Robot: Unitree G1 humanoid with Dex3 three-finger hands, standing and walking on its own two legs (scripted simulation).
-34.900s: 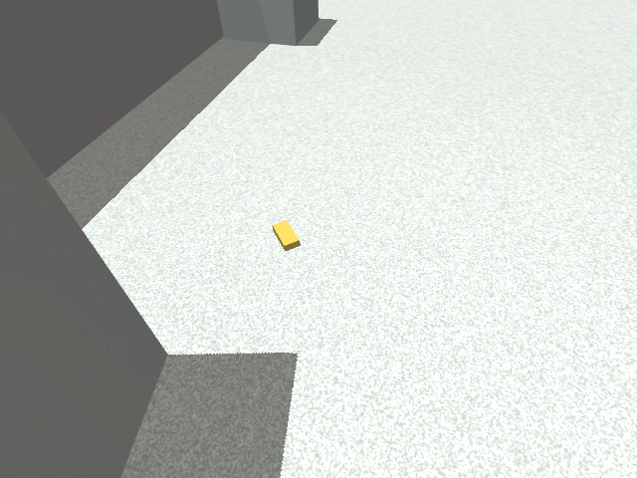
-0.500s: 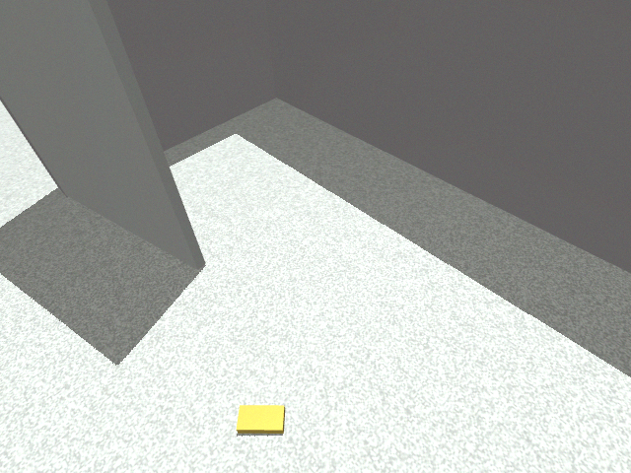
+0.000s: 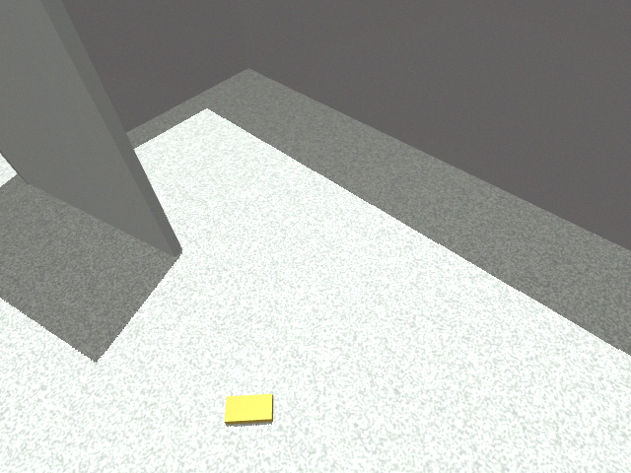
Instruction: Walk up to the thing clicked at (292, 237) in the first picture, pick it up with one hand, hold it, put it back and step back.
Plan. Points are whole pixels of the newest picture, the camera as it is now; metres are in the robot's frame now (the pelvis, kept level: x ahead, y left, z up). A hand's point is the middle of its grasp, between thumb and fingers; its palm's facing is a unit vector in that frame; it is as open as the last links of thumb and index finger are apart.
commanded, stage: walk up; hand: left
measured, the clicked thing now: (249, 409) +0.41 +0.24 -0.75
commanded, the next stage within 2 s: none
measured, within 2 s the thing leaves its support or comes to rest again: neither
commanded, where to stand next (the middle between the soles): +0.04 +0.00 m, yaw +3 degrees
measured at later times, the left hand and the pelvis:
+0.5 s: hand out of the picture +0.08 +0.24 -0.14, palm faces +0.02 -0.94 -0.33, open 7.4 cm; pelvis +0.00 -0.02 +0.01, yaw +0 degrees
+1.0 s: hand out of the picture +0.06 +0.25 -0.15, palm faces +0.01 -0.95 -0.31, open 7.4 cm; pelvis -0.01 -0.01 +0.01, yaw +1 degrees
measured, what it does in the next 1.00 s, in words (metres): stands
